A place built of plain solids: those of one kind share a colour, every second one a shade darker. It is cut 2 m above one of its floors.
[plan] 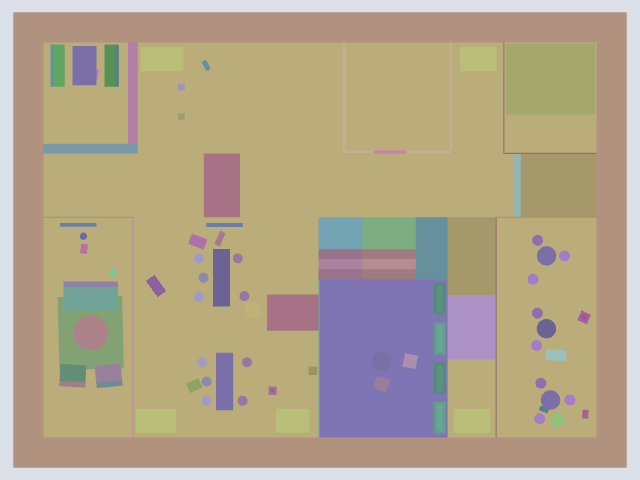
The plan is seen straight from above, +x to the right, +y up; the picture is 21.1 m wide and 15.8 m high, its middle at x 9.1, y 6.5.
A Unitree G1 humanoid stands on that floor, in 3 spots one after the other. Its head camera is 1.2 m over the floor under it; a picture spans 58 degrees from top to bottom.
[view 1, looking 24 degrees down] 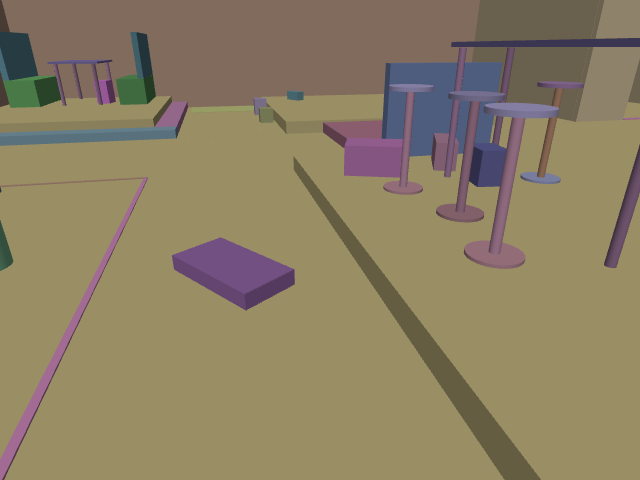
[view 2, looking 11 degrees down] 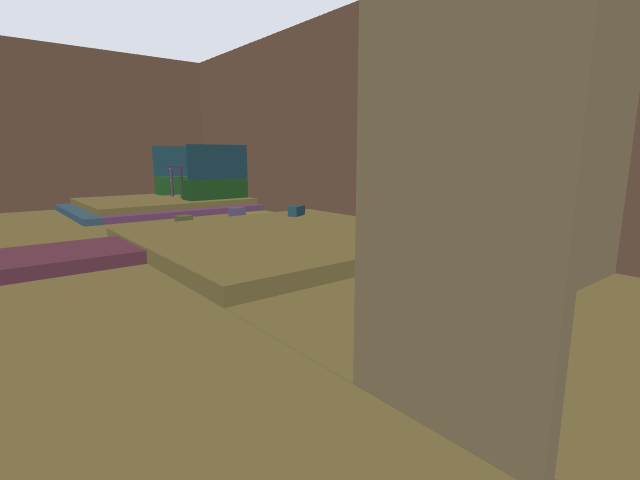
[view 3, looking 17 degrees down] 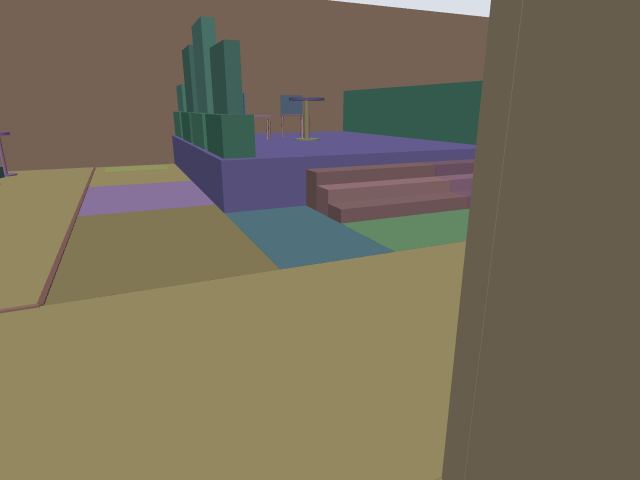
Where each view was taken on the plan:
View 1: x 3.70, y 2.75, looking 77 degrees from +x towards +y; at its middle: floor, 2.95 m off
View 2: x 11.40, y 7.87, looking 141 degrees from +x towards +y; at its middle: floor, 5.34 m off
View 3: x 14.30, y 10.25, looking -114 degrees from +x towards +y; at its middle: floor_fore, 4.10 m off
